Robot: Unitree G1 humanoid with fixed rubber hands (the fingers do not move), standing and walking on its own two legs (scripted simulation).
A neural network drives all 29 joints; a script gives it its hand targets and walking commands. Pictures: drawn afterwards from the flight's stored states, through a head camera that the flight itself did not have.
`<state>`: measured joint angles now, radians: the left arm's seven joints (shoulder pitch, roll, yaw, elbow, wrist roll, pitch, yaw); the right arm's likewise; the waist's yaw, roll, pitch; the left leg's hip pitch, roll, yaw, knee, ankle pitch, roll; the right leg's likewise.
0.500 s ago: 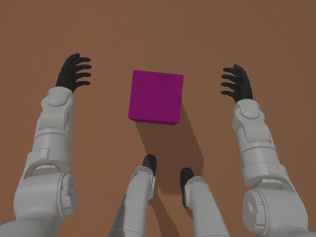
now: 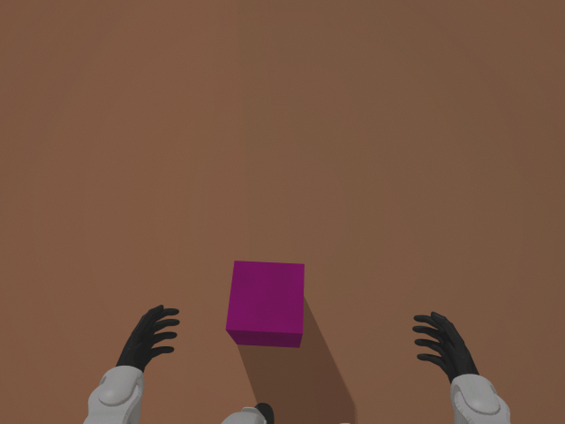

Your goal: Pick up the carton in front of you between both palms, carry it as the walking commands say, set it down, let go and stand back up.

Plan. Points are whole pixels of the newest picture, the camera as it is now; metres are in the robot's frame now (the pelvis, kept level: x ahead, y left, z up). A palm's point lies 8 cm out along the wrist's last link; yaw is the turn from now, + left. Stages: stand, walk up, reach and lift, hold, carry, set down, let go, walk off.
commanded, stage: let go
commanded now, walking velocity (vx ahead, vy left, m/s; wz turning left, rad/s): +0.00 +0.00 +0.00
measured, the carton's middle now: (268, 306) +0.43 +0.08 -0.64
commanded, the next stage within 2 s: stand in 0.58 s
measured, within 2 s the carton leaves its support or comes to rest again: neither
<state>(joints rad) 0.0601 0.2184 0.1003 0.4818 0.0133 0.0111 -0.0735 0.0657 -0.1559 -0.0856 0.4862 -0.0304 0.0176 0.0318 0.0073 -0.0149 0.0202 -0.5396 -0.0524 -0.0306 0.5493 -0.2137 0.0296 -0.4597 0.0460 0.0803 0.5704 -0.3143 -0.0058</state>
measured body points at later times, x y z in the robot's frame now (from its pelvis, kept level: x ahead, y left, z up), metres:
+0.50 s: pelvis +0.01 -0.01 +0.01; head +0.03 -0.01 +0.46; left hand +0.19 +0.22 -0.06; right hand +0.19 -0.24 -0.06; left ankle +0.03 +0.10 -0.73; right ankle -0.03 -0.12 -0.73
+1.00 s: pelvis +0.04 +0.01 +0.01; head +0.04 +0.02 +0.46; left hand +0.19 +0.29 -0.09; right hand +0.18 -0.29 -0.08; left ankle +0.03 +0.10 -0.73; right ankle -0.03 -0.12 -0.73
